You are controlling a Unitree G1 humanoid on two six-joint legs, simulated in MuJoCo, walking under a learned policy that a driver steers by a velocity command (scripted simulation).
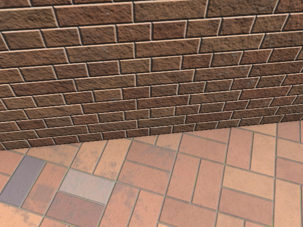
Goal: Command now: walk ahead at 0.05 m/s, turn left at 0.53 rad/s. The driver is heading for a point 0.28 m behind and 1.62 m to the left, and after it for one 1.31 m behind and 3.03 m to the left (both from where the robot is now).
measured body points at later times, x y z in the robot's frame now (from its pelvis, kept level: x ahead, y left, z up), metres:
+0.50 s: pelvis +0.02 -0.02 +0.00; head +0.06 +0.00 +0.45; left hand +0.07 +0.30 -0.10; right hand +0.27 -0.23 -0.09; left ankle -0.01 +0.10 -0.72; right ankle +0.07 -0.16 -0.73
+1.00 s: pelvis +0.03 -0.02 +0.00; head +0.06 -0.01 +0.45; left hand -0.01 +0.31 -0.08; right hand +0.33 -0.15 -0.09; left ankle -0.02 +0.09 -0.72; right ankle +0.10 -0.11 -0.74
